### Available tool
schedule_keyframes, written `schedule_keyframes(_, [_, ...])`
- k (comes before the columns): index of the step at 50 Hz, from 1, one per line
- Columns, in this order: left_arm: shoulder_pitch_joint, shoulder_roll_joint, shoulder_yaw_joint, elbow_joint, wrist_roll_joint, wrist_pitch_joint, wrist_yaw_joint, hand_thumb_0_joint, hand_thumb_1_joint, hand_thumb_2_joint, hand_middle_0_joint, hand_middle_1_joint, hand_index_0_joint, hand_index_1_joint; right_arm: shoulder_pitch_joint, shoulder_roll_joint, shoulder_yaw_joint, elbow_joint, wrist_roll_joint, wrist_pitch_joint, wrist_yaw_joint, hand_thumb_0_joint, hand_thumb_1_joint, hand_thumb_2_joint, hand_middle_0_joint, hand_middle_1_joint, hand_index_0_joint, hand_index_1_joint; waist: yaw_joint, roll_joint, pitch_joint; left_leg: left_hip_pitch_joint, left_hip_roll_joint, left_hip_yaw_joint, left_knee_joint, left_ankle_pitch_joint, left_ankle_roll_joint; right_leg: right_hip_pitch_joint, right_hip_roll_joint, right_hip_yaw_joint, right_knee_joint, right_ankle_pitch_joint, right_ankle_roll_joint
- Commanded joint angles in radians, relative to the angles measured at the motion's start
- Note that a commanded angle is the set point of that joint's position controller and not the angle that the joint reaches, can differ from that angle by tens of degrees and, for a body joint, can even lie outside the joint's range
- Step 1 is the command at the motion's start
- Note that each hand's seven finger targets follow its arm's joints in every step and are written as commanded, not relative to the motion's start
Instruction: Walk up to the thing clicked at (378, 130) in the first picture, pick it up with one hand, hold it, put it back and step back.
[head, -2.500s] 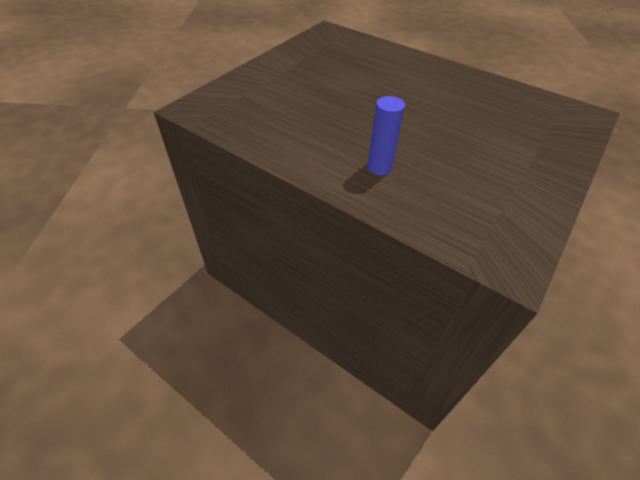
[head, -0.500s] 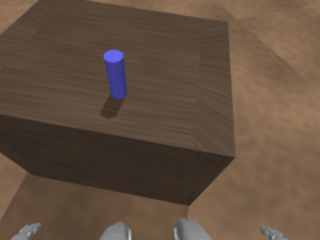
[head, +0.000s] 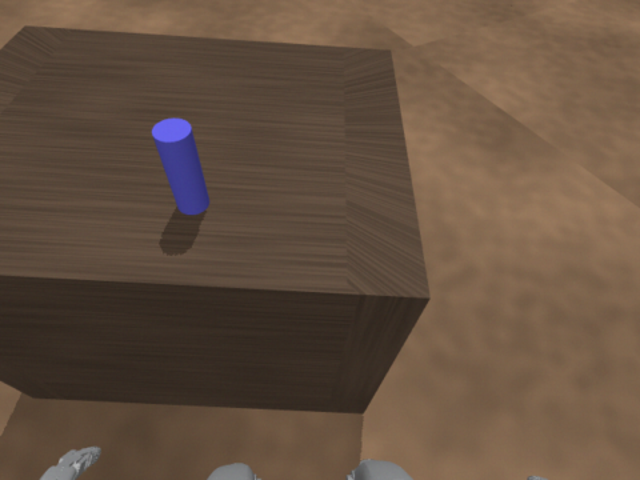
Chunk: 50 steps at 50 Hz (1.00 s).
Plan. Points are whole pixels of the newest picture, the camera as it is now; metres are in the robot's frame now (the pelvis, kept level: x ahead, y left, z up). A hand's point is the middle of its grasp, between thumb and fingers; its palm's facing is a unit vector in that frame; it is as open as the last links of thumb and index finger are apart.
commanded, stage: walk up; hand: left
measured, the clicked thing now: (183, 170) +0.54 +0.22 +0.03
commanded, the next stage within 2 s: stand in 1.24 s
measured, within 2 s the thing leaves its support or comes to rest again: neither
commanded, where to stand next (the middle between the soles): +0.08 +0.00 m, yaw +1 degrees
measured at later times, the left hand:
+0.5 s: hand out of the picture +0.08 +0.24 -0.13, palm faces -0.01 -0.94 -0.34, open 7.4 cm
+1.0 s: hand out of the picture +0.10 +0.25 -0.12, palm faces +0.01 -0.95 -0.32, open 7.4 cm
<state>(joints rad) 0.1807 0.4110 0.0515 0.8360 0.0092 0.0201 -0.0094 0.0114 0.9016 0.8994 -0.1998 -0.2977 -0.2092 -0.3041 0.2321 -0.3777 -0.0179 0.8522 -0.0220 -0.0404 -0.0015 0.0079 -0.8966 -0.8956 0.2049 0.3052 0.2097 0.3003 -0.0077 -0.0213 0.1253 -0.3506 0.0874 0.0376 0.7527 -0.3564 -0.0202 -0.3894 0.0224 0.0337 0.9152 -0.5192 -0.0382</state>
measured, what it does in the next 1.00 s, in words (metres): stands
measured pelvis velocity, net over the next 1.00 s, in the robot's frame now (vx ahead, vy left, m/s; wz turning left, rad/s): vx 0.01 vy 0.00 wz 0.01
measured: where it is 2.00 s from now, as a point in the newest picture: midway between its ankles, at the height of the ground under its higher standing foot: outside the picture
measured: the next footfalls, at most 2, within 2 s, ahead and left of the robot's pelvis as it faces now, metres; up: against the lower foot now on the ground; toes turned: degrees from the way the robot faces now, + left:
none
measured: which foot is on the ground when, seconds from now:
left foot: down 0.00-1.00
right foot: down 0.00-1.00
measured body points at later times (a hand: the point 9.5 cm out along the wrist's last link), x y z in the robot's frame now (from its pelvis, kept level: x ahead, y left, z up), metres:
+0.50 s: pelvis -0.01 -0.01 +0.02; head +0.00 -0.02 +0.47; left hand +0.08 +0.29 -0.10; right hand +0.06 -0.32 -0.11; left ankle +0.02 +0.13 -0.71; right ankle +0.01 -0.14 -0.71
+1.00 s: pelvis +0.01 +0.00 +0.03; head +0.02 +0.00 +0.48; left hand +0.10 +0.30 -0.10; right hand +0.10 -0.30 -0.09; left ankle +0.02 +0.13 -0.71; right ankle +0.01 -0.14 -0.71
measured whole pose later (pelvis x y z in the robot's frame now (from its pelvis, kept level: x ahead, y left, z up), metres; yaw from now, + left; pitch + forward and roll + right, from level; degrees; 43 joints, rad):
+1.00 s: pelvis +0.01 +0.00 +0.03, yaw +0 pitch -2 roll +0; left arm 0.05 0.34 0.02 1.16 0.01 0.00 -0.01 0.01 0.90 0.90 -0.20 -0.30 -0.21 -0.30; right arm 0.08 -0.35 -0.01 1.13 -0.01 -0.02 0.01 0.01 -0.90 -0.90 0.20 0.30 0.21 0.30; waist 0.00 0.00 0.05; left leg -0.13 0.03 -0.01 0.36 -0.19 -0.02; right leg -0.12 -0.02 0.01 0.35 -0.19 0.02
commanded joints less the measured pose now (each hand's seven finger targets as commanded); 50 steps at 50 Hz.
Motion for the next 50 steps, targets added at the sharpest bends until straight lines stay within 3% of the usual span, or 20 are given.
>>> schedule_keyframes(1, [0.108, 0.152, 0.065, 0.000, 0.006, -0.043, 0.000, 0.000, 0.900, 0.900, -0.200, -0.300, -0.200, -0.300, -0.071, -0.278, -0.072, -0.078, 0.000, -0.009, -0.015, 0.000, -0.900, -0.900, 0.200, 0.300, 0.200, 0.300, 0.047, 0.200, -0.154, -0.033, 0.106, -0.136, -0.179, 0.149, 0.140, 0.214, 0.019, -0.067, -0.332, 0.169, -0.010])
schedule_keyframes(2, [0.105, 0.167, 0.071, 0.007, 0.014, -0.051, 0.008, 0.000, 0.900, 0.900, -0.200, -0.300, -0.200, -0.300, -0.049, -0.236, -0.057, -0.070, 0.005, -0.003, -0.012, 0.000, -0.900, -0.900, 0.200, 0.300, 0.200, 0.300, 0.053, 0.150, -0.167, -0.079, 0.094, -0.112, -0.113, 0.149, 0.109, 0.289, -0.013, 0.007, -0.394, 0.210, -0.022])
schedule_keyframes(3, [0.104, 0.229, 0.081, 0.004, 0.027, -0.064, 0.016, 0.000, 0.900, 0.900, -0.200, -0.300, -0.200, -0.300, -0.038, -0.183, -0.043, -0.078, 0.017, 0.004, -0.011, 0.000, -0.900, -0.900, 0.200, 0.300, 0.200, 0.300, 0.047, -0.031, -0.173, -0.167, 0.019, -0.060, 0.061, 0.096, 0.055, 0.313, -0.173, 0.308, -0.487, 0.206, -0.071])
schedule_keyframes(4, [0.041, 0.283, 0.079, -0.007, 0.018, -0.067, 0.016, 0.000, 0.900, 0.900, -0.200, -0.300, -0.200, -0.300, -0.072, -0.188, -0.051, -0.071, 0.019, 0.014, -0.020, 0.000, -0.900, -0.900, 0.200, 0.300, 0.200, 0.300, 0.037, -0.104, -0.154, -0.117, -0.046, -0.052, 0.109, -0.210, 0.041, 0.144, -0.337, 0.487, -0.543, 0.195, -0.189])
schedule_keyframes(5, [-0.017, 0.284, 0.072, -0.020, 0.022, -0.067, 0.013, 0.000, 0.900, 0.900, -0.200, -0.300, -0.200, -0.300, -0.076, -0.224, -0.065, -0.044, 0.014, 0.017, -0.023, 0.000, -0.900, -0.900, 0.200, 0.300, 0.200, 0.300, 0.025, -0.087, -0.094, -0.038, -0.032, -0.097, 0.173, -0.247, 0.043, 0.011, -0.351, 0.491, -0.544, 0.186, -0.223])
schedule_keyframes(7, [-0.071, 0.235, 0.054, -0.011, 0.018, -0.068, 0.018, 0.000, 0.900, 0.900, -0.200, -0.300, -0.200, -0.300, -0.043, -0.211, -0.057, -0.012, 0.029, 0.008, -0.017, 0.000, -0.900, -0.900, 0.200, 0.300, 0.200, 0.300, -0.007, -0.076, -0.070, -0.043, -0.029, -0.089, 0.086, -0.177, 0.049, 0.054, -0.266, 0.328, -0.493, 0.295, -0.166])
schedule_keyframes(9, [-0.115, 0.223, 0.047, -0.005, 0.011, -0.062, 0.015, 0.000, 0.900, 0.900, -0.200, -0.300, -0.200, -0.300, 0.030, -0.195, -0.054, 0.037, 0.026, -0.004, -0.013, 0.000, -0.900, -0.900, 0.200, 0.300, 0.200, 0.300, -0.039, -0.138, -0.097, 0.108, -0.041, -0.032, -0.099, 0.006, 0.050, 0.001, -0.202, 0.213, -0.446, 0.312, -0.110])
schedule_keyframes(10, [-0.117, 0.205, 0.041, 0.002, 0.007, -0.057, 0.011, 0.000, 0.900, 0.900, -0.200, -0.300, -0.200, -0.300, 0.054, -0.196, -0.055, 0.058, 0.016, -0.009, -0.012, 0.000, -0.900, -0.900, 0.200, 0.300, 0.200, 0.300, -0.046, -0.125, -0.119, 0.171, -0.043, -0.047, -0.195, 0.085, 0.052, -0.012, -0.181, 0.181, -0.416, 0.335, -0.086])
schedule_keyframes(11, [-0.103, 0.171, 0.027, 0.001, 0.003, -0.054, 0.008, 0.000, 0.900, 0.900, -0.200, -0.300, -0.200, -0.300, 0.042, -0.227, -0.062, 0.056, 0.005, -0.014, -0.013, 0.000, -0.900, -0.900, 0.200, 0.300, 0.200, 0.300, -0.036, -0.049, -0.142, 0.211, 0.020, -0.167, -0.276, 0.103, 0.078, -0.040, -0.149, 0.154, -0.352, 0.338, -0.051])
schedule_keyframes(12, [-0.077, 0.145, 0.023, 0.023, -0.006, -0.049, 0.006, 0.000, 0.900, 0.900, -0.200, -0.300, -0.200, -0.300, -0.030, -0.260, -0.063, 0.042, 0.002, -0.021, -0.011, 0.000, -0.900, -0.900, 0.200, 0.300, 0.200, 0.300, 0.003, 0.040, -0.132, 0.138, 0.109, -0.324, -0.348, 0.011, 0.124, -0.018, -0.071, 0.088, -0.315, 0.220, -0.008])
schedule_keyframes(13, [-0.054, 0.165, 0.031, 0.054, -0.006, -0.047, 0.010, 0.000, 0.900, 0.900, -0.200, -0.300, -0.200, -0.300, -0.075, -0.279, -0.061, 0.042, 0.010, -0.019, -0.004, 0.000, -0.900, -0.900, 0.200, 0.300, 0.200, 0.300, 0.035, 0.070, -0.124, 0.035, 0.157, -0.352, -0.362, -0.047, 0.162, 0.102, -0.050, 0.041, -0.307, 0.104, -0.004])
schedule_keyframes(14, [-0.031, 0.163, 0.029, 0.075, -0.001, -0.052, 0.011, 0.000, 0.900, 0.900, -0.200, -0.300, -0.200, -0.300, -0.106, -0.263, -0.052, 0.047, 0.008, -0.017, 0.000, 0.000, -0.900, -0.900, 0.200, 0.300, 0.200, 0.300, 0.053, 0.061, -0.121, 0.008, 0.135, -0.298, -0.352, -0.037, 0.139, 0.154, -0.056, 0.055, -0.364, 0.104, -0.012])
schedule_keyframes(15, [-0.039, 0.168, 0.030, 0.089, 0.001, -0.056, 0.008, 0.000, 0.900, 0.900, -0.200, -0.300, -0.200, -0.300, -0.129, -0.241, -0.042, 0.053, 0.008, -0.011, 0.003, 0.000, -0.900, -0.900, 0.200, 0.300, 0.200, 0.300, 0.050, 0.038, -0.095, -0.020, 0.074, -0.226, -0.327, -0.061, 0.106, 0.161, -0.079, 0.106, -0.441, 0.097, -0.025])
schedule_keyframes(16, [-0.072, 0.187, 0.033, 0.091, 0.003, -0.060, 0.005, 0.000, 0.900, 0.900, -0.200, -0.300, -0.200, -0.300, -0.118, -0.225, -0.038, 0.060, 0.010, -0.007, 0.004, 0.000, -0.900, -0.900, 0.200, 0.300, 0.200, 0.300, 0.026, 0.015, -0.072, -0.019, 0.018, -0.164, -0.306, -0.068, 0.076, 0.148, -0.108, 0.151, -0.492, 0.088, -0.039])
schedule_keyframes(18, [-0.100, 0.195, 0.030, 0.103, -0.001, -0.061, 0.003, 0.000, 0.900, 0.900, -0.200, -0.300, -0.200, -0.300, -0.088, -0.214, -0.036, 0.097, 0.010, -0.005, 0.006, 0.000, -0.900, -0.900, 0.200, 0.300, 0.200, 0.300, 0.004, 0.037, -0.063, 0.061, -0.018, -0.122, -0.293, -0.048, 0.053, 0.077, -0.150, 0.195, -0.540, 0.042, -0.054])
schedule_keyframes(20, [-0.121, 0.184, 0.024, 0.115, -0.004, -0.061, 0.004, 0.000, 0.900, 0.900, -0.200, -0.300, -0.200, -0.300, -0.082, -0.210, -0.033, 0.119, 0.012, -0.007, 0.007, 0.000, -0.900, -0.900, 0.200, 0.300, 0.200, 0.300, 0.000, 0.030, -0.093, 0.123, -0.006, -0.132, -0.319, 0.005, 0.059, 0.077, -0.141, 0.168, -0.556, 0.082, -0.040])
schedule_keyframes(22, [-0.138, 0.168, 0.019, 0.133, -0.002, -0.062, 0.005, 0.000, 0.900, 0.900, -0.200, -0.300, -0.200, -0.300, -0.095, -0.209, -0.031, 0.131, 0.014, -0.010, 0.007, 0.000, -0.900, -0.900, 0.200, 0.300, 0.200, 0.300, 0.003, 0.003, -0.117, 0.119, 0.013, -0.142, -0.339, 0.065, 0.061, 0.139, -0.119, 0.124, -0.549, 0.187, -0.025])
schedule_keyframes(26, [-0.147, 0.160, 0.014, 0.165, -0.008, -0.061, 0.007, 0.000, 0.900, 0.900, -0.200, -0.300, -0.200, -0.300, -0.112, -0.206, -0.026, 0.158, 0.018, -0.012, 0.001, 0.000, -0.900, -0.900, 0.200, 0.300, 0.200, 0.300, 0.006, -0.001, -0.145, 0.152, 0.018, -0.124, -0.355, 0.202, 0.053, 0.206, -0.130, 0.103, -0.555, 0.339, -0.014])
schedule_keyframes(31, [-0.165, 0.148, 0.011, 0.200, -0.009, -0.055, 0.008, 0.000, 0.900, 0.900, -0.200, -0.300, -0.200, -0.300, -0.134, -0.205, -0.025, 0.183, 0.019, -0.012, -0.003, 0.000, -0.900, -0.900, 0.200, 0.300, 0.200, 0.300, 0.008, 0.012, -0.175, 0.182, 0.036, -0.127, -0.389, 0.278, 0.056, 0.262, -0.128, 0.069, -0.557, 0.424, -0.001])
schedule_keyframes(50, [-0.179, 0.137, 0.003, 0.258, -0.004, -0.048, 0.010, 0.000, 0.900, 0.900, -0.200, -0.300, -0.200, -0.300, -0.201, -0.193, -0.032, 0.220, 0.016, -0.003, -0.005, 0.000, -0.900, -0.900, 0.200, 0.300, 0.200, 0.300, 0.008, 0.038, -0.175, 0.239, 0.040, -0.115, -0.454, 0.320, 0.044, 0.297, -0.136, 0.047, -0.614, 0.473, 0.022])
